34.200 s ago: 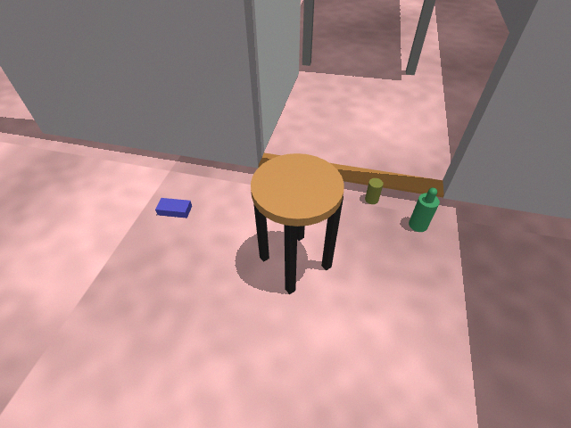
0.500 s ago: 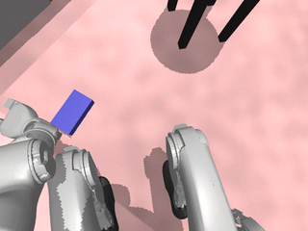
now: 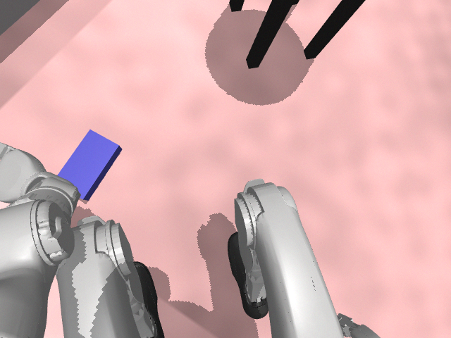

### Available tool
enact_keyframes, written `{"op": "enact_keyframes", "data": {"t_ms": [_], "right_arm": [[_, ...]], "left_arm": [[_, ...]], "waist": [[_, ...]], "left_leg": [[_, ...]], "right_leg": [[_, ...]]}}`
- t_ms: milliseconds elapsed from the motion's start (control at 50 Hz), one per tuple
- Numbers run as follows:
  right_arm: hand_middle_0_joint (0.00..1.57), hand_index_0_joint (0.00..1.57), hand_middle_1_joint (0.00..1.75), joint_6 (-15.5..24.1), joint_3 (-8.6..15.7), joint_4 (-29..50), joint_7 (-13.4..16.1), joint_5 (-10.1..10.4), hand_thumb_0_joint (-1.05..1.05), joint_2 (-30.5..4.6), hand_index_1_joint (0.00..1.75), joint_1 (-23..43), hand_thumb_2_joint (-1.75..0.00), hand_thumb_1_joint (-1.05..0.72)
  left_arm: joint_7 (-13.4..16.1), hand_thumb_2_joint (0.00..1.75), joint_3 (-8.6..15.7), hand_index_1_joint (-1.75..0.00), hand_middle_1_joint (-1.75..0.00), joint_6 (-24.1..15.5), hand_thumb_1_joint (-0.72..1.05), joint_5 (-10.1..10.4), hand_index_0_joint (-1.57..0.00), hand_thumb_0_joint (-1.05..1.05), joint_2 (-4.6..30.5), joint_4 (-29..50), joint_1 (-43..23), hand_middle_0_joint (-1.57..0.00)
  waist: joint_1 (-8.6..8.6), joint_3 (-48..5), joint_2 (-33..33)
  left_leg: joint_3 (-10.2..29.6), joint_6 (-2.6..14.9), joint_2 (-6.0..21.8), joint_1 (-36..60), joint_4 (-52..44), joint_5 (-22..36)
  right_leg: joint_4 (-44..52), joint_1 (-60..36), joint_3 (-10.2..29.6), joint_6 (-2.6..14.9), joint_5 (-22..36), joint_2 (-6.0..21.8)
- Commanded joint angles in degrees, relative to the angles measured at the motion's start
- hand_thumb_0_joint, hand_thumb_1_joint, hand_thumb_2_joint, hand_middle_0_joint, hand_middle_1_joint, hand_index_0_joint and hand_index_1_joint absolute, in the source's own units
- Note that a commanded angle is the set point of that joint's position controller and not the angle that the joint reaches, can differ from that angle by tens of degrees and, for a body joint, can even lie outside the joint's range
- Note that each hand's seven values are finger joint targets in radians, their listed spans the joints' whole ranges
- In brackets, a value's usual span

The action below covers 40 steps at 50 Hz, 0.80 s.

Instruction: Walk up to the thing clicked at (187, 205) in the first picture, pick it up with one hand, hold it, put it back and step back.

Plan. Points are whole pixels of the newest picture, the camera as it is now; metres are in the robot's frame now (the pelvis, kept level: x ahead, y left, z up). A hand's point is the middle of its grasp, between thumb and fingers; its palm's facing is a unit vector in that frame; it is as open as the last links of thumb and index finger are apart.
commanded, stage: rise first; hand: left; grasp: from above
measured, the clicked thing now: (89, 165) +0.46 +0.22 -0.32
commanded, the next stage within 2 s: approach in 0.10 s
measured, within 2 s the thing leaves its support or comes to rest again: neither
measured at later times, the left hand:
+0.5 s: hand (66, 170) +0.43 +0.24 -0.22, palm faces -0.28 -0.37 -0.89, open 13.9 cm
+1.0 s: hand (76, 166) +0.45 +0.24 -0.28, palm faces -0.21 -0.41 -0.89, open 14.1 cm
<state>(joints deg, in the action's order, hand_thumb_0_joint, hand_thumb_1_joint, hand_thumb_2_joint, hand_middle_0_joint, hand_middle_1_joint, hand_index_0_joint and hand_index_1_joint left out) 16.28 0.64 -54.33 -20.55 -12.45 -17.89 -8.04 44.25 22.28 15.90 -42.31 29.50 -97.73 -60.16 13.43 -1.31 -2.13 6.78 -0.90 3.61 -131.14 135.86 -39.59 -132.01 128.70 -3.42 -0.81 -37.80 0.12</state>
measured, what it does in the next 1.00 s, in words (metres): stands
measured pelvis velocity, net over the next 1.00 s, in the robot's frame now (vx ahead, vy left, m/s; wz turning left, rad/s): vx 0.00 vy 0.01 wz -0.09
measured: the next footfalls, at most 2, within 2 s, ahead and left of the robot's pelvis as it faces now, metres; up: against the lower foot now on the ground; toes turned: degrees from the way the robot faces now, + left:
none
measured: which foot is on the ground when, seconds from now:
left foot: down 0.00-1.00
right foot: down 0.00-1.00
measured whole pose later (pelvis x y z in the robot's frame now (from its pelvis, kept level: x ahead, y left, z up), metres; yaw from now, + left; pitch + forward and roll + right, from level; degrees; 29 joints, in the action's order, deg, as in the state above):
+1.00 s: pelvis +0.00 +0.01 -0.04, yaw -5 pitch +28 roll -11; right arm 18.1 -13.6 -45.1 -27.9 -15.6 -22.0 -4.3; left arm 48.7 18.9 15.9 -34.5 44.3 -104.3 -69.7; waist 22.3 14.6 4.1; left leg 13.4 -0.9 2.9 -134.0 145.1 -40.4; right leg -136.7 128.7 -8.3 -2.0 -36.8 -1.0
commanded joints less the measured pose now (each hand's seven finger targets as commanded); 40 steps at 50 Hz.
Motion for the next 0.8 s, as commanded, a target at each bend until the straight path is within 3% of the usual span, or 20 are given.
{"op": "enact_keyframes", "data": {"t_ms": [0,20,40,60,80,160,180,200,260,300,320,360,460,500,560,600,640,680,720,780], "right_arm": [[0.20,0.20,0.30,0.5,2.1,-1.0,-1.0,0.2,0.00,-12.2,0.30,-14.2,-0.90,-0.90],[0.20,0.20,0.30,0.4,2.6,-0.6,-0.9,0.2,0.00,-13.4,0.30,-13.0,-0.90,-0.90],[0.20,0.20,0.30,0.4,2.2,-1.0,-1.0,0.1,0.00,-12.6,0.30,-14.4,-0.90,-0.90],[0.20,0.20,0.30,0.5,1.7,-1.0,-1.1,0.1,0.00,-12.4,0.30,-14.6,-0.90,-0.90],[0.20,0.20,0.30,0.5,1.9,-0.7,-1.1,0.2,0.00,-13.0,0.30,-14.3,-0.90,-0.90],[0.20,0.20,0.30,0.6,1.9,-1.0,-1.5,-0.3,0.00,-13.3,0.30,-14.1,-0.90,-0.90],[0.20,0.20,0.30,0.6,2.2,-0.9,-1.5,-0.1,0.00,-13.9,0.30,-13.7,-0.90,-0.91],[0.20,0.20,0.30,0.9,2.0,-1.0,-1.5,-0.3,0.00,-14.0,0.30,-13.5,-0.89,-0.89],[0.20,0.20,0.30,1.2,1.5,-1.2,-1.4,0.1,0.00,-14.3,0.30,-14.0,-0.89,-0.89],[0.20,0.20,0.30,1.5,0.9,-2.1,-1.5,-0.1,0.00,-14.2,0.30,-14.3,-0.89,-0.89],[0.20,0.20,0.30,1.9,0.5,-1.9,-1.5,-0.4,0.00,-14.2,0.30,-14.6,-0.89,-0.89],[0.20,0.20,0.30,2.6,-0.4,-2.2,-1.5,-0.6,0.00,-14.4,0.30,-15.3,-0.89,-0.89],[0.20,0.20,0.30,4.6,-1.7,-1.2,-2.1,-2.1,0.00,-17.1,0.30,-13.6,-0.89,-0.90],[0.20,0.20,0.30,4.9,-2.4,-0.7,-2.7,-2.7,0.00,-18.0,0.30,-13.3,-0.90,-0.90],[0.20,0.20,0.30,5.3,-3.0,1.9,-3.8,-3.9,0.00,-20.7,0.30,-12.1,-0.90,-0.90],[0.20,0.20,0.30,5.0,-3.8,2.1,-4.5,-3.9,0.00,-21.7,0.30,-10.7,-0.90,-0.90],[0.20,0.20,0.30,4.4,-5.6,4.2,-5.4,-4.4,0.00,-21.0,0.30,-10.2,-0.90,-0.90],[0.20,0.20,0.30,3.9,-6.4,5.1,-6.1,-4.7,0.00,-21.6,0.30,-8.8,-0.90,-0.90],[0.20,0.20,0.30,3.0,-8.1,6.8,-6.5,-4.5,0.00,-21.1,0.30,-7.8,-0.90,-0.90],[0.20,0.20,0.30,2.3,-9.5,6.8,-7.1,-3.8,0.00,-21.3,0.30,-6.7,-0.90,-0.91]], "left_arm": [[1.8,0.99,-0.8,-1.05,-1.05,-0.2,-0.57,-0.6,-0.07,0.00,11.6,6.4,-17.6,-0.08],[1.6,0.98,-1.1,-1.07,-1.07,0.2,-0.56,-0.5,-0.08,0.00,11.1,1.6,-13.8,-0.08],[1.4,0.98,-0.6,-1.06,-1.06,-0.3,-0.56,-0.4,-0.08,0.00,12.2,5.1,-16.9,-0.08],[1.6,0.97,-0.1,-1.06,-1.07,-0.6,-0.55,-0.7,-0.08,0.00,13.0,6.3,-17.6,-0.08],[1.8,0.98,0.3,-1.06,-1.07,-0.6,-0.56,-0.3,-0.08,0.00,12.8,5.0,-16.1,-0.08],[1.2,0.96,-0.2,-1.07,-1.08,-0.3,-0.54,-2.3,-0.09,0.00,14.5,3.2,-16.8,-0.08],[1.3,1.02,0.1,-1.07,-1.05,-0.4,-0.61,-1.9,-0.06,0.00,14.4,3.3,-16.5,-0.08],[1.2,0.94,-1.1,-1.07,-1.08,-0.1,-0.53,-2.5,-0.08,0.00,14.0,1.5,-16.8,-0.07],[1.5,0.93,-1.6,-1.07,-1.08,-1.0,-0.52,-3.3,-0.08,0.00,13.7,0.2,-18.2,-0.07],[1.2,0.93,-3.2,-1.07,-1.09,-1.7,-0.51,-4.4,-0.09,0.00,14.1,-1.0,-20.6,-0.07],[1.1,0.93,-4.4,-1.07,-1.09,-2.2,-0.50,-4.6,-0.09,0.00,13.0,-1.6,-23.1,-0.07],[1.4,0.90,-5.7,-1.08,-1.11,-3.3,-0.48,-4.0,-0.10,0.00,12.1,-2.4,-25.4,-0.07],[4.8,0.89,-6.3,-1.10,-1.13,-3.8,-0.49,-3.6,-0.10,0.00,12.8,-6.3,-27.2,-0.07],[7.0,0.90,-5.2,-1.11,-1.13,-3.4,-0.51,-3.8,-0.10,0.00,14.5,-8.0,-28.1,-0.07],[10.6,0.90,-3.4,-1.11,-1.14,-2.0,-0.52,-1.5,-0.10,0.00,17.4,-8.9,-27.3,-0.07],[13.1,0.91,-1.0,-1.09,-1.11,-1.0,-0.54,-0.8,-0.10,0.00,22.4,-9.5,-27.1,-0.08],[14.2,0.92,-0.1,-1.07,-1.08,-0.3,-0.54,2.1,-0.08,0.00,23.6,-7.7,-26.3,-0.07],[14.4,0.91,0.1,-1.07,-1.08,0.2,-0.54,5.4,-0.09,0.00,24.5,-7.1,-24.4,-0.07],[13.4,0.90,-1.2,-1.06,-1.09,0.7,-0.53,6.4,-0.09,0.00,24.6,-6.7,-23.1,-0.07],[10.2,0.89,-3.1,-1.07,-1.10,0.6,-0.51,6.0,-0.10,0.00,26.1,-2.1,-25.3,-0.08]], "waist": [[2.55,-37.4,-9.6],[2.14,-36.8,-8.6],[2.74,-37.0,-7.9],[2.15,-38.8,-8.6],[1.90,-38.9,-8.4],[2.47,-38.2,-9.5],[1.95,-38.3,-9.9],[2.87,-36.9,-10.5],[3.84,-35.0,-10.3],[5.89,-33.1,-8.6],[7.77,-32.5,-8.0],[9.43,-32.0,-7.0],[10.47,-30.6,-9.8],[10.91,-30.4,-12.7],[11.83,-28.7,-14.1],[11.46,-27.5,-15.2],[11.30,-27.9,-17.0],[11.83,-26.4,-16.8],[12.50,-25.6,-17.6],[12.76,-27.0,-16.8]], "left_leg": [[-5.1,0.81,-1.5,24.5,-12.1,11.6],[-5.5,1.16,-1.7,22.6,-11.7,10.5],[-5.6,1.15,-1.6,22.8,-11.1,11.7],[-5.9,1.24,-1.7,22.7,-10.7,12.1],[-5.8,1.17,-1.6,22.5,-10.6,12.2],[-5.6,1.35,-1.8,22.6,-10.2,10.1],[-5.5,1.44,-1.8,22.2,-10.4,8.8],[-4.8,1.30,-1.7,23.7,-10.8,7.8],[-4.3,1.41,-1.8,21.3,-10.7,5.7],[-4.0,1.66,-2.0,19.2,-9.2,4.5],[-3.6,1.80,-2.1,18.2,-8.5,4.2],[-3.0,1.59,-2.1,18.1,-7.9,4.8],[-1.9,0.88,-2.2,20.7,-8.0,3.9],[-0.9,0.39,-2.0,24.2,-8.8,4.6],[-0.6,0.69,-2.3,26.2,-6.5,8.0],[-0.8,1.23,-2.6,26.0,-5.4,9.9],[-1.3,1.33,-2.6,27.4,-4.3,12.2],[-1.3,1.73,-2.6,27.4,-3.3,12.8],[-1.5,1.76,-2.4,26.4,-2.7,12.3],[-1.8,1.85,-1.7,21.4,-2.7,10.9]], "right_leg": [[14.1,-22.4,-5.5,1.50,13.0,-1.8],[14.2,-23.0,-5.2,1.40,12.0,-2.1],[14.4,-23.9,-5.1,1.16,13.2,-2.1],[14.7,-24.9,-4.9,1.12,13.5,-2.1],[14.4,-25.5,-4.9,1.01,13.8,-2.2],[13.7,-24.0,-5.1,1.32,11.5,-2.2],[13.9,-23.5,-5.1,1.42,10.2,-2.3],[13.2,-21.3,-5.7,1.63,9.2,-2.0],[13.9,-20.1,-5.8,1.77,6.9,-2.6],[13.7,-18.2,-5.8,1.74,5.0,-2.7],[13.7,-17.6,-5.9,1.75,4.3,-2.8],[13.4,-17.2,-6.4,1.74,4.5,-2.8],[13.0,-17.8,-7.4,1.71,5.0,-2.5],[11.8,-17.2,-8.6,1.95,7.5,-2.4],[9.1,-20.9,-9.8,1.26,11.8,-1.7],[8.7,-23.1,-10.0,0.71,14.3,-1.4],[7.9,-26.0,-10.0,0.32,16.1,-1.4],[7.6,-27.5,-10.6,-0.06,16.8,-1.3],[7.8,-26.9,-10.3,0.05,17.0,-1.7],[9.1,-27.1,-9.4,-0.13,17.2,-2.5]]}}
